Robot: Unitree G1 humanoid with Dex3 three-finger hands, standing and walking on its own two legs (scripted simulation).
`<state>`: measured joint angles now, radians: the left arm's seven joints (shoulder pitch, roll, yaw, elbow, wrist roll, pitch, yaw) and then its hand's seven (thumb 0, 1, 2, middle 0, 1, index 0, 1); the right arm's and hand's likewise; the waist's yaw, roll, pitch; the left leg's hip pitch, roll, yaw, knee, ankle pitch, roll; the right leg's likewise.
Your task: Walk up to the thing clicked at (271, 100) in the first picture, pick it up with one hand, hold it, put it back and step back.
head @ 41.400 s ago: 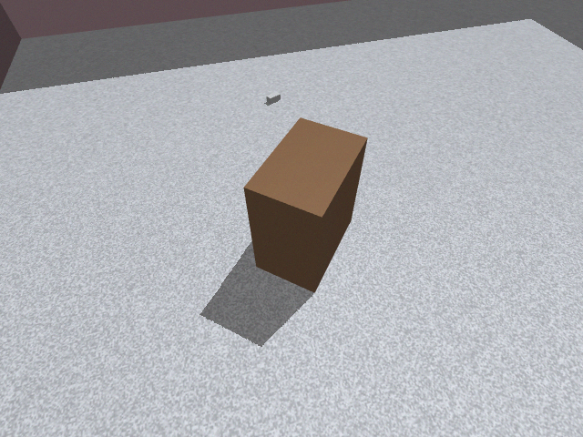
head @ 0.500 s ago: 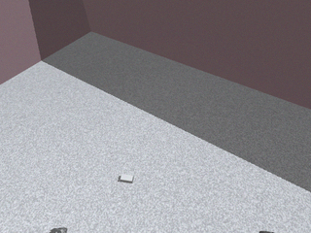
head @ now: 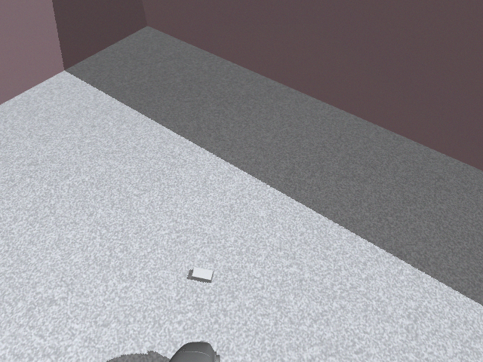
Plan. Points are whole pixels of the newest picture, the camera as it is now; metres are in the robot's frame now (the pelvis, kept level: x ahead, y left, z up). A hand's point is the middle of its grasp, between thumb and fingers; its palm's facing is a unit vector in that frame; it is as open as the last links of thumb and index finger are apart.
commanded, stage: walk up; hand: left
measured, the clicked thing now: (202, 274) +0.47 +0.17 -0.74
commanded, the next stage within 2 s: none
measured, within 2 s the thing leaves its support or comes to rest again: neither
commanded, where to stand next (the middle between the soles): +0.07 -0.04 m, yaw -3 degrees
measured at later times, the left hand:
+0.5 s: hand out of the picture +0.06 +0.21 -0.18, palm faces -0.12 -0.91 -0.39, open 7.4 cm
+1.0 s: hand out of the picture -0.01 +0.27 -0.14, palm faces -0.04 -0.90 -0.44, open 7.4 cm
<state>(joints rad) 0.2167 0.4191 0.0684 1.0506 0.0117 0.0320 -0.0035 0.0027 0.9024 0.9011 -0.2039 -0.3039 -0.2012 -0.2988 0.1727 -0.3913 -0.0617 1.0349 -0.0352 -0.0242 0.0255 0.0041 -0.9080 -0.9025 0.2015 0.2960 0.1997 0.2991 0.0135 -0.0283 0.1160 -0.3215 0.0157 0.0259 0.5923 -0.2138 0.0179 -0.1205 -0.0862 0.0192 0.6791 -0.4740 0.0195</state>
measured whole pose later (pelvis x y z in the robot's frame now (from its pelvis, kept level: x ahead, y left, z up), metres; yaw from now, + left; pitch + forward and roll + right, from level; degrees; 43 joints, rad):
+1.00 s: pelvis -0.08 -0.03 +0.00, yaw -2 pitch -3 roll +0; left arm 0.32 0.44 0.08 0.90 0.02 0.03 -0.01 0.00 0.90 0.90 -0.20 -0.30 -0.20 -0.30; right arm 0.36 -0.43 -0.08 0.87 -0.05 -0.02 0.04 0.00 -0.91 -0.90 0.20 0.30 0.20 0.30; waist -0.04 -0.01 0.01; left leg -0.26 -0.02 0.01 0.62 -0.32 0.04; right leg -0.44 0.00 0.10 0.96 -0.46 -0.03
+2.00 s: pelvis -0.09 -0.06 -0.01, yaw -6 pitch -2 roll +1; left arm 0.05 0.41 0.05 1.01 0.01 0.05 0.00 0.00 0.91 0.90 -0.20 -0.30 -0.20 -0.30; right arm 0.06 -0.41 -0.06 0.99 -0.01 0.06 0.00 0.00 -0.90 -0.90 0.20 0.30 0.20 0.30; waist 0.00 0.01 0.18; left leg -0.32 0.04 0.01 0.68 -0.31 -0.02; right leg -0.33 0.02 0.00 0.69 -0.32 -0.03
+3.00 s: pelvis -0.10 -0.03 -0.04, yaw -1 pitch -3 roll +3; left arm 0.04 0.42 0.08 0.82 0.03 0.07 0.04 0.00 0.90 0.90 -0.21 -0.30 -0.20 -0.30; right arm 0.22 -0.38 -0.05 0.91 -0.03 0.05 0.00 0.00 -0.91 -0.90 0.20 0.30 0.20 0.30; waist 0.03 -0.06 0.19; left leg -0.29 -0.03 0.00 0.85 -0.51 -0.03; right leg -0.62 -0.11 0.10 0.88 -0.32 -0.02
